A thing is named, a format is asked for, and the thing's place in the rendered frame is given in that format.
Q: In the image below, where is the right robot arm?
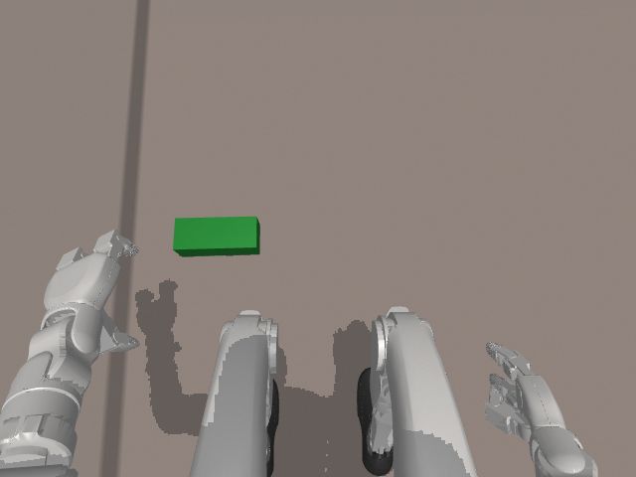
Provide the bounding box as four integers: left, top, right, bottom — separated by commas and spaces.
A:
530, 426, 598, 477

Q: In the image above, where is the carton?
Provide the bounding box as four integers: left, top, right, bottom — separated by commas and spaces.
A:
173, 217, 260, 256

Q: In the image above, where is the right robot foot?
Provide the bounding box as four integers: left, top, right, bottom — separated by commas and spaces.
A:
357, 368, 394, 476

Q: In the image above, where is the left robot hand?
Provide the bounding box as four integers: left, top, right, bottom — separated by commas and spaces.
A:
44, 230, 140, 355

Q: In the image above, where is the right robot hand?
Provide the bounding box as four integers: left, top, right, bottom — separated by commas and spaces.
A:
485, 342, 566, 444

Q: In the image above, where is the left robot arm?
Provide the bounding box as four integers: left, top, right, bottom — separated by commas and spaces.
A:
0, 303, 104, 477

